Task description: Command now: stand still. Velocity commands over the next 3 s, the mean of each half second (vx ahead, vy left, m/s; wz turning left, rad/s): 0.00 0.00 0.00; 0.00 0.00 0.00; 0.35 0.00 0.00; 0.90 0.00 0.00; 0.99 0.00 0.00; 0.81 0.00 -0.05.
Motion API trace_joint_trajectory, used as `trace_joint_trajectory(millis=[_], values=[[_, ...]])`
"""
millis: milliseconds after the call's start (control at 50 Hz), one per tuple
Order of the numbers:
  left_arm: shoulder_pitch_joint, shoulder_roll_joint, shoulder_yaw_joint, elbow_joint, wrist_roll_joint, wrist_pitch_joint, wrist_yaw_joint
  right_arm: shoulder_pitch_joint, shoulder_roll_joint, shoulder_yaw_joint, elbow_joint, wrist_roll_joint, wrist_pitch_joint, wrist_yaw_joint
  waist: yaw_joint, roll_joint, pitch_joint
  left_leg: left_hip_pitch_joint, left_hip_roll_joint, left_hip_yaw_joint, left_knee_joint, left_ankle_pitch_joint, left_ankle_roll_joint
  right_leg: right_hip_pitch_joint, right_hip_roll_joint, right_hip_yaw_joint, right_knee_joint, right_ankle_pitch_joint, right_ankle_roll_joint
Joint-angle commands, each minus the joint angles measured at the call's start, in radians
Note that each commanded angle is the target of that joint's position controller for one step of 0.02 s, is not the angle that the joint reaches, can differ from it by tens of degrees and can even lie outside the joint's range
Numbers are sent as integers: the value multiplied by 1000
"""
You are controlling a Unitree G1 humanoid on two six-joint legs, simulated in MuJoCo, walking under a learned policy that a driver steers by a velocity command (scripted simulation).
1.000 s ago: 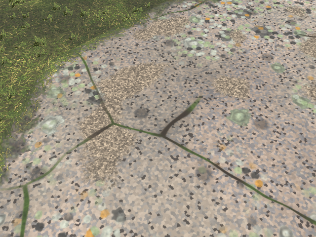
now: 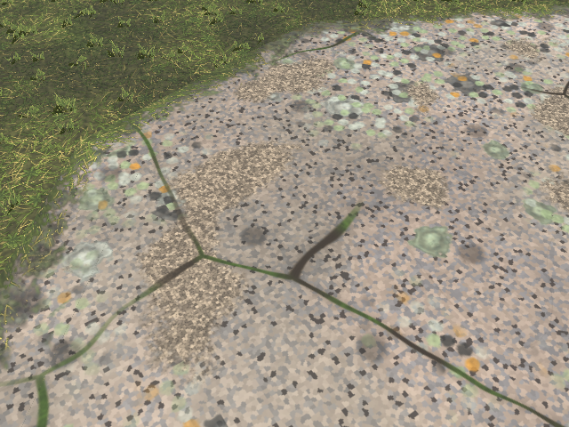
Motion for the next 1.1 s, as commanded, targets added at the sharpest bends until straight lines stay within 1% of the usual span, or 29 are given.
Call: trace_joint_trajectory(millis=[20,540,1100], values=[[66,70,10,-3,0,-3,3,82,-67,-10,-3,0,-3,-3,0,2,64,-99,108,-97,-89,92,30,36,-101,108,-61,54,-19],[85,52,9,16,0,-2,6,108,-50,-9,5,-1,-8,-4,-1,3,74,-80,110,-95,-92,126,32,47,-102,101,-49,84,-14],[99,44,6,23,-2,-2,8,125,-43,-8,3,0,-13,-4,-2,5,78,-58,113,-93,-92,191,35,56,-106,91,-34,111,-6]])
Next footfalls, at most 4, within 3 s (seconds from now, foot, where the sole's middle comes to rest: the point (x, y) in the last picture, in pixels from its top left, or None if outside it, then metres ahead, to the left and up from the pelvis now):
1.50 right None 0.22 -0.15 -0.78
1.98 left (295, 366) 0.69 0.01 -0.78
2.44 right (346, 227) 1.15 -0.15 -0.78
2.90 left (295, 132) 1.62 0.01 -0.78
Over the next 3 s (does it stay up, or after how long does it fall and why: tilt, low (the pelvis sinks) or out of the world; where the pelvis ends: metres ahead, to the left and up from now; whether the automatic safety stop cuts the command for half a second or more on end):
stays up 1.45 -0.06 -0.02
